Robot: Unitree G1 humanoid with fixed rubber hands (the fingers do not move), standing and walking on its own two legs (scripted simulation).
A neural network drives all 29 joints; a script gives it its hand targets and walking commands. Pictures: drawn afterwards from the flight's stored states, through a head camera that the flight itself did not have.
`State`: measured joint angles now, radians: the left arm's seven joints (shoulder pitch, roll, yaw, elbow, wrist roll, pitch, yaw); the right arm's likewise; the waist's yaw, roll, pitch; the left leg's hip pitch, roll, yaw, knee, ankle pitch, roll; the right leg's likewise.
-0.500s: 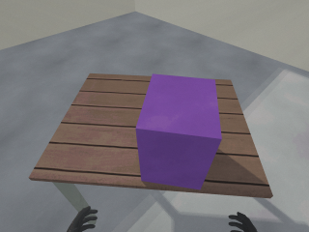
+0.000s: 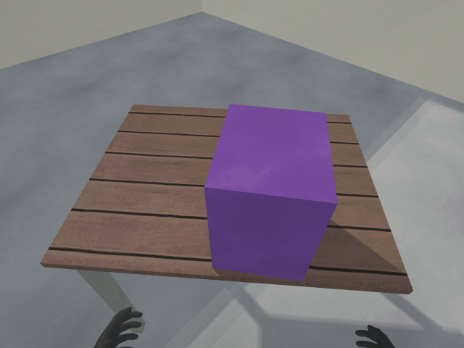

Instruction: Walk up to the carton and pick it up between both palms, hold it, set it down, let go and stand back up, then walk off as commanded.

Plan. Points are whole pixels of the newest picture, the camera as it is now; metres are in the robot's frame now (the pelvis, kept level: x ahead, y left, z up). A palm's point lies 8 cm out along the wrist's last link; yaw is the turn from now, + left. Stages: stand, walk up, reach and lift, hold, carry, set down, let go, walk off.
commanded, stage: stand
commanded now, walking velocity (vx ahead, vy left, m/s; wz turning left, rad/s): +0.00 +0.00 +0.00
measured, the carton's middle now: (266, 193) +0.44 -0.04 +0.03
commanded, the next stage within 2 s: none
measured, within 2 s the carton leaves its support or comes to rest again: neither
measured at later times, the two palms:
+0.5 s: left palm out of the picture +0.15 +0.24 -0.08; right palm out of the picture +0.14 -0.25 -0.08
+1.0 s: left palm out of the picture +0.15 +0.24 -0.07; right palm out of the picture +0.14 -0.25 -0.09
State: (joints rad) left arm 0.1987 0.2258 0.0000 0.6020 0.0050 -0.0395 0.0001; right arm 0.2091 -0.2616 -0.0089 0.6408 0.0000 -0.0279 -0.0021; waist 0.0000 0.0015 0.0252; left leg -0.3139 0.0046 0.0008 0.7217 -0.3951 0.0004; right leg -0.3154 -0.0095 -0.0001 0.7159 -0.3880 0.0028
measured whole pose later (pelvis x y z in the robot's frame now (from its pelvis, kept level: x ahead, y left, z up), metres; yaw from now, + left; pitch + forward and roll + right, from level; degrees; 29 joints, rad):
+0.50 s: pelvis +0.00 +0.00 +0.00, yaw +0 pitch -1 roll +0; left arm 0.20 0.24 0.00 0.60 0.01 -0.04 0.00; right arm 0.21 -0.26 -0.01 0.65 0.00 -0.03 0.00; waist 0.00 0.00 0.03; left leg -0.31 0.00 0.00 0.72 -0.40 0.00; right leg -0.32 -0.01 0.00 0.72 -0.39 0.00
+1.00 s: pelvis +0.00 +0.00 +0.00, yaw +0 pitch -1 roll +0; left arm 0.20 0.25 0.00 0.60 0.01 -0.04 0.00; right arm 0.21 -0.27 -0.01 0.68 0.00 -0.04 0.00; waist 0.00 0.00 0.03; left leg -0.31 0.00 0.00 0.72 -0.39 0.00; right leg -0.32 -0.01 0.00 0.72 -0.39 0.00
